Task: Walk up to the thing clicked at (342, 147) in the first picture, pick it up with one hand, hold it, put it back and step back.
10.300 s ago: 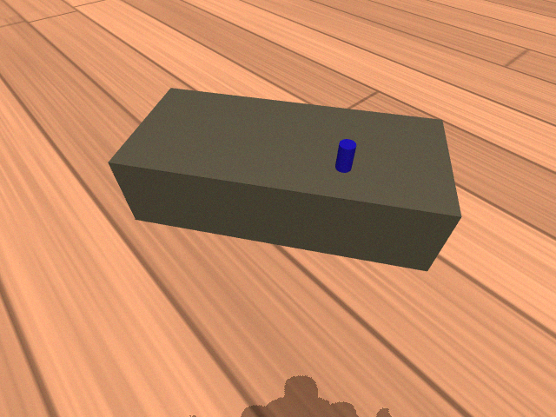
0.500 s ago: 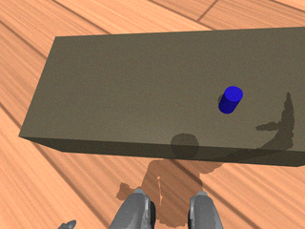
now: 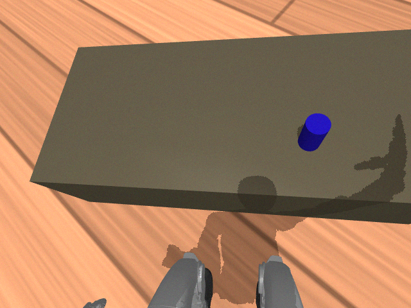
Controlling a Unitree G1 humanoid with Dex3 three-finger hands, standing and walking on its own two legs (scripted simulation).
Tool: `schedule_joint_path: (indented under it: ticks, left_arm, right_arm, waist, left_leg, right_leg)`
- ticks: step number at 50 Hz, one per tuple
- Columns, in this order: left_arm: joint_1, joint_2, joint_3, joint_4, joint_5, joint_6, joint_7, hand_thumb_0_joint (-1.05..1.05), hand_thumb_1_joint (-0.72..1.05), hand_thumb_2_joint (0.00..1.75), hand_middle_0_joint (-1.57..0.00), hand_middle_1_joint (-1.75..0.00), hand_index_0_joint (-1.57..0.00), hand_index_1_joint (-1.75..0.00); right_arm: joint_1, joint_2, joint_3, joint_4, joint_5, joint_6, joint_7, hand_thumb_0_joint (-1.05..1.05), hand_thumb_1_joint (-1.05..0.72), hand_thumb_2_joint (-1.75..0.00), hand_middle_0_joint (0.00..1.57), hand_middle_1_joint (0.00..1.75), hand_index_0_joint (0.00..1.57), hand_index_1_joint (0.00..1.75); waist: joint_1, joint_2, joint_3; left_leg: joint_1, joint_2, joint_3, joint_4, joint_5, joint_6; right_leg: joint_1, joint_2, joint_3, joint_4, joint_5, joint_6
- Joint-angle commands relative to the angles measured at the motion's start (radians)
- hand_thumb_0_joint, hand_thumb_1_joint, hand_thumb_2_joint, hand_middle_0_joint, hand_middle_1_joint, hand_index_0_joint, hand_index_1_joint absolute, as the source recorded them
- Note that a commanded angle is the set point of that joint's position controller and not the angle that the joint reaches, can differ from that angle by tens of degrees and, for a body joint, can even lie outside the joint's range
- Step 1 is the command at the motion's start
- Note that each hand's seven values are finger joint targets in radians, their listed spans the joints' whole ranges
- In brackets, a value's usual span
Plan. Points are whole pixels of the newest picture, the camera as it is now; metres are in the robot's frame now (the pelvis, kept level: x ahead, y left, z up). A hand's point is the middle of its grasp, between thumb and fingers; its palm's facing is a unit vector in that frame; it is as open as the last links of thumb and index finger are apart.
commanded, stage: approach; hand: right
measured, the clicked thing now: (313, 133) +0.55 -0.23 -0.26
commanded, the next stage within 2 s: close in in 0.54 s
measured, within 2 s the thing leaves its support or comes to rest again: neither
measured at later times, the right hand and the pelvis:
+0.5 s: hand (380, 137) +0.49 -0.35 -0.17, palm faces +0.24 +0.97 +0.01, open 17.6 cm; pelvis -0.05 +0.01 -0.19, yaw +5 degrees
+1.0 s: hand (324, 138) +0.54 -0.26 -0.27, palm faces +0.18 +0.98 -0.07, open 17.5 cm; pelvis -0.08 +0.01 -0.30, yaw +7 degrees
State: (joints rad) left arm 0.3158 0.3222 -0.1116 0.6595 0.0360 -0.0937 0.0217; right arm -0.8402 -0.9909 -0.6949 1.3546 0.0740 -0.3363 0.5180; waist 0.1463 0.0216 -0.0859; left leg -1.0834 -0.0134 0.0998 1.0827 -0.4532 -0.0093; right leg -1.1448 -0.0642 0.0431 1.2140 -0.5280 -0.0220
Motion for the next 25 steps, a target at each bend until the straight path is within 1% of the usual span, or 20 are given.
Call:
schedule_joint_path:
  ticks: [1,2,3,5,6,7,9,11,12,13,15,16,17,18,19,20,21,22,24,25]
  left_arm:
    - [0.154,0.215,0.060,-0.017,0.009,-0.024,0.008,0.00,0.88,0.91,-0.19,-0.29,-0.18,-0.30]
    - [0.150,0.215,0.060,-0.017,0.012,-0.024,0.006,0.00,0.88,0.91,-0.19,-0.29,-0.18,-0.30]
    - [0.138,0.215,0.057,-0.025,0.013,-0.026,0.002,0.00,0.88,0.91,-0.19,-0.29,-0.18,-0.30]
    - [0.132,0.213,0.052,-0.043,0.020,-0.029,-0.003,0.00,0.87,0.91,-0.19,-0.29,-0.18,-0.30]
    - [0.129,0.215,0.049,-0.054,0.021,-0.030,-0.006,0.00,0.87,0.91,-0.19,-0.29,-0.18,-0.30]
    - [0.128,0.214,0.042,-0.057,0.024,-0.030,-0.008,0.00,0.87,0.92,-0.19,-0.29,-0.18,-0.30]
    - [0.120,0.218,0.037,-0.063,0.025,-0.028,-0.011,0.00,0.88,0.91,-0.19,-0.29,-0.18,-0.30]
    - [0.118,0.223,0.031,-0.070,0.025,-0.024,-0.014,0.00,0.88,0.92,-0.19,-0.29,-0.18,-0.30]
    - [0.119,0.227,0.029,-0.075,0.027,-0.022,-0.013,0.00,0.88,0.91,-0.18,-0.29,-0.18,-0.30]
    - [0.120,0.234,0.031,-0.068,0.032,-0.017,-0.014,0.00,0.88,0.91,-0.18,-0.29,-0.18,-0.30]
    - [0.119,0.244,0.035,-0.058,0.040,-0.006,-0.013,0.00,0.88,0.91,-0.18,-0.29,-0.17,-0.30]
    - [0.107,0.250,0.036,-0.051,0.041,0.002,-0.015,0.00,0.89,0.91,-0.18,-0.29,-0.17,-0.29]
    - [0.102,0.246,0.033,-0.049,0.045,0.007,-0.016,0.00,0.89,0.91,-0.18,-0.29,-0.17,-0.29]
    - [0.098,0.253,0.029,-0.042,0.050,0.013,-0.019,0.00,0.90,0.91,-0.18,-0.29,-0.17,-0.29]
    - [0.103,0.256,0.025,-0.046,0.056,0.014,-0.022,0.00,0.90,0.91,-0.18,-0.29,-0.18,-0.29]
    - [0.106,0.265,0.025,-0.051,0.062,0.019,-0.024,0.00,0.90,0.91,-0.18,-0.29,-0.18,-0.29]
    - [0.114,0.266,0.022,-0.057,0.067,0.025,-0.027,0.00,0.90,0.91,-0.18,-0.29,-0.18,-0.29]
    - [0.117,0.265,0.020,-0.059,0.069,0.033,-0.031,0.00,0.90,0.91,-0.18,-0.29,-0.18,-0.29]
    - [0.101,0.254,0.010,-0.042,0.072,0.045,-0.037,0.00,0.91,0.90,-0.18,-0.29,-0.18,-0.29]
    - [0.098,0.253,0.005,-0.037,0.075,0.047,-0.038,0.00,0.92,0.90,-0.19,-0.29,-0.18,-0.29]
  right_arm:
    - [-0.277,-0.300,-0.009,-0.097,0.047,-0.096,0.013,0.00,0.60,-0.06,0.04,0.06,0.04,0.06]
    - [-0.290,-0.303,-0.015,-0.096,0.051,-0.117,0.016,0.00,0.60,-0.06,0.03,0.06,0.04,0.06]
    - [-0.280,-0.273,-0.010,-0.078,0.060,-0.134,0.023,0.00,0.60,-0.06,0.03,0.06,0.04,0.06]
    - [-0.292,-0.275,-0.017,-0.126,0.068,-0.175,0.030,0.00,0.60,-0.07,0.03,0.06,0.04,0.06]
    - [-0.265,-0.266,-0.027,-0.133,0.077,-0.187,0.034,0.00,0.61,-0.07,0.03,0.06,0.04,0.06]
    - [-0.273,-0.249,-0.017,-0.124,0.084,-0.199,0.041,0.00,0.60,-0.07,0.03,0.06,0.04,0.05]
    - [-0.268,-0.232,-0.030,-0.104,0.104,-0.218,0.051,0.00,0.58,-0.05,0.04,0.05,0.05,0.05]
    - [-0.285,-0.240,-0.049,-0.117,0.113,-0.235,0.056,0.00,0.58,-0.04,0.05,0.05,0.05,0.05]
    - [-0.304,-0.273,-0.065,-0.152,0.107,-0.240,0.054,0.00,0.58,-0.04,0.05,0.05,0.05,0.05]
    - [-0.347,-0.323,-0.085,-0.208,0.094,-0.250,0.051,0.00,0.58,-0.04,0.05,0.05,0.05,0.05]
    - [-0.424,-0.420,-0.125,-0.262,0.063,-0.255,0.038,0.00,0.55,-0.04,0.05,0.04,0.05,0.04]
    - [-0.437,-0.426,-0.127,-0.227,0.051,-0.250,0.033,0.00,0.54,-0.04,0.06,0.04,0.05,0.04]
    - [-0.464,-0.435,-0.125,-0.196,0.037,-0.245,0.025,0.00,0.55,-0.04,0.05,0.04,0.05,0.04]
    - [-0.502,-0.440,-0.130,-0.195,0.035,-0.248,0.021,0.00,0.54,-0.04,0.05,0.04,0.05,0.04]
    - [-0.540,-0.473,-0.140,-0.227,0.023,-0.251,0.012,0.00,0.56,-0.04,0.05,0.04,0.05,0.04]
    - [-0.580,-0.515,-0.158,-0.295,0.013,-0.258,0.002,0.00,0.56,-0.04,0.05,0.05,0.05,0.05]
    - [-0.591,-0.554,-0.167,-0.318,-0.006,-0.253,-0.010,0.00,0.58,-0.04,0.05,0.05,0.04,0.05]
    - [-0.605,-0.549,-0.155,-0.308,-0.023,-0.242,-0.021,0.00,0.56,-0.04,0.05,0.05,0.04,0.05]
    - [-0.605,-0.423,-0.073,-0.143,-0.039,-0.208,-0.032,0.00,0.54,-0.04,0.05,0.04,0.04,0.04]
    - [-0.627,-0.389,-0.049,-0.130,-0.042,-0.202,-0.037,0.00,0.53,-0.04,0.05,0.04,0.04,0.04]
  waist:
    - [0.011,-0.224,-0.378]
    - [0.011,-0.235,-0.370]
    - [0.015,-0.225,-0.373]
    - [0.013,-0.261,-0.444]
    - [0.002,-0.260,-0.483]
    - [0.014,-0.274,-0.488]
    - [0.020,-0.266,-0.509]
    - [0.025,-0.280,-0.544]
    - [0.014,-0.293,-0.584]
    - [0.008,-0.343,-0.630]
    - [0.003,-0.398,-0.693]
    - [0.009,-0.403,-0.676]
    - [0.022,-0.394,-0.665]
    - [0.041,-0.397,-0.664]
    - [0.042,-0.419,-0.704]
    - [0.040,-0.462,-0.772]
    - [0.034,-0.499,-0.828]
    - [0.049,-0.513,-0.843]
    - [0.109,-0.451,-0.720]
    - [0.131,-0.428,-0.688]
  left_leg:
    - [0.026,-0.025,-0.041,-0.020,0.210,0.049]
    - [-0.008,-0.024,-0.042,0.003,0.196,0.050]
    - [-0.051,-0.024,-0.040,0.031,0.176,0.048]
    - [-0.098,-0.025,-0.045,0.098,0.183,0.050]
    - [-0.122,-0.027,-0.041,0.134,0.180,0.049]
    - [-0.165,-0.029,-0.040,0.169,0.173,0.050]
    - [-0.239,-0.030,-0.031,0.247,0.161,0.049]
    - [-0.307,-0.026,-0.031,0.318,0.163,0.052]
    - [-0.323,-0.025,-0.031,0.351,0.160,0.054]
    - [-0.339,-0.020,-0.036,0.381,0.173,0.053]
    - [-0.363,-0.014,-0.035,0.441,0.185,0.053]
    - [-0.410,-0.011,-0.032,0.476,0.165,0.051]
    - [-0.432,-0.014,-0.031,0.497,0.158,0.050]
    - [-0.451,-0.010,-0.030,0.522,0.164,0.048]
    - [-0.452,-0.012,-0.032,0.539,0.162,0.048]
    - [-0.445,-0.010,-0.033,0.564,0.174,0.047]
    - [-0.436,-0.012,-0.036,0.573,0.175,0.045]
    - [-0.433,-0.012,-0.032,0.593,0.175,0.044]
    - [-0.520,-0.016,-0.013,0.640,0.119,0.040]
    - [-0.548,-0.018,-0.007,0.655,0.104,0.037]
  right_leg:
    - [0.311,-0.001,0.061,-0.077,0.396,-0.005]
    - [0.289,-0.005,0.067,-0.061,0.386,-0.003]
    - [0.275,-0.013,0.077,-0.039,0.368,0.000]
    - [0.255,-0.014,0.078,0.027,0.404,0.001]
    - [0.252,-0.017,0.085,0.056,0.428,0.003]
    - [0.228,-0.016,0.087,0.090,0.442,0.006]
    - [0.166,-0.019,0.110,0.155,0.457,0.009]
    - [0.103,-0.015,0.116,0.224,0.453,0.009]
    - [0.089,-0.012,0.116,0.250,0.452,0.011]
    - [0.097,-0.008,0.112,0.283,0.466,0.014]
    - [0.084,-0.005,0.114,0.333,0.485,0.021]
    - [0.070,-0.010,0.130,0.348,0.476,0.028]
    - [0.025,-0.011,0.119,0.389,0.448,0.022]
    - [-0.006,-0.008,0.123,0.420,0.426,0.024]
    - [-0.028,-0.005,0.113,0.449,0.404,0.020]
    - [-0.013,-0.003,0.109,0.473,0.408,0.021]
    - [0.003,0.000,0.095,0.495,0.410,0.020]
    - [-0.015,0.002,0.090,0.514,0.404,0.021]
    - [-0.154,0.003,0.103,0.560,0.313,0.015]
    - [-0.209,0.001,0.107,0.591,0.275,0.010]
